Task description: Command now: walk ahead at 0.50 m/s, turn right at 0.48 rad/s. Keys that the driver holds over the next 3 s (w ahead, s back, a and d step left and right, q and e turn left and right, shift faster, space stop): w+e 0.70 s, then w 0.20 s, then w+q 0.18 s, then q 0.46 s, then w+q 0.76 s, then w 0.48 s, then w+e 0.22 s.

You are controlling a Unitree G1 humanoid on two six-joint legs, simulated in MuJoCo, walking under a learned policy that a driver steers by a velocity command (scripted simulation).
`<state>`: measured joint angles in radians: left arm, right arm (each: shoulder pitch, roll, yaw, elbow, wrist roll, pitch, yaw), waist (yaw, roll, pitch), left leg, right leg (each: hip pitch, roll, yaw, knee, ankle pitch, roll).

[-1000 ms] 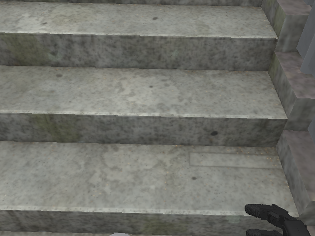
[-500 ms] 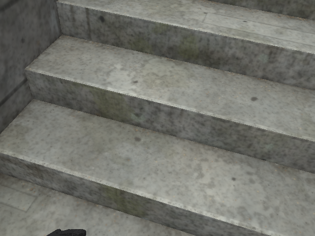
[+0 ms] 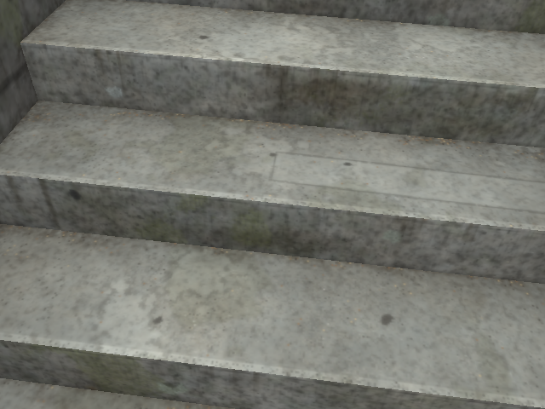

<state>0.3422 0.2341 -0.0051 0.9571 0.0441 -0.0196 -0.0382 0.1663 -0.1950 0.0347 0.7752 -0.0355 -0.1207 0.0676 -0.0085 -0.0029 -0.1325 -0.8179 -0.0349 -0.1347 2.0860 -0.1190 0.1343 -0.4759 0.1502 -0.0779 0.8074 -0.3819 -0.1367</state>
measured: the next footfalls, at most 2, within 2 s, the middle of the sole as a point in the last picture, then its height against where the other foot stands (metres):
left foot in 0.28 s outside the picture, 0.16 m higher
right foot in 0.84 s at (429, 346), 0.16 m higher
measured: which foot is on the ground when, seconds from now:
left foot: up 0.00-0.26, down 0.28-0.86, up 0.88-1.00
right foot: down 0.00-0.28, up 0.30-0.82, down 0.84-1.00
